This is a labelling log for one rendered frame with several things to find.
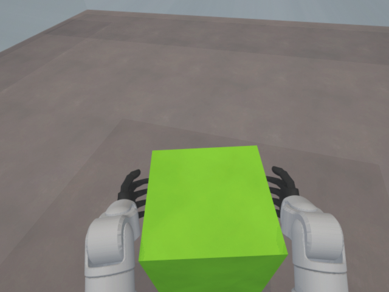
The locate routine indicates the carton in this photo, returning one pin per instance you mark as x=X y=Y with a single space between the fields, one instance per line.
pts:
x=210 y=223

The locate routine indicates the robot right forearm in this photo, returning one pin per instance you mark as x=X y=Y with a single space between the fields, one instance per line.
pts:
x=318 y=250

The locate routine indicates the robot left forearm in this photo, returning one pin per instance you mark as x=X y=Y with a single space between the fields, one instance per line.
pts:
x=109 y=259

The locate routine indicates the right robot hand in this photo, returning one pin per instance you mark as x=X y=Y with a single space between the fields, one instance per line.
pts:
x=286 y=185

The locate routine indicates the left robot hand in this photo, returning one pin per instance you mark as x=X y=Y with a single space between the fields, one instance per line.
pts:
x=128 y=187

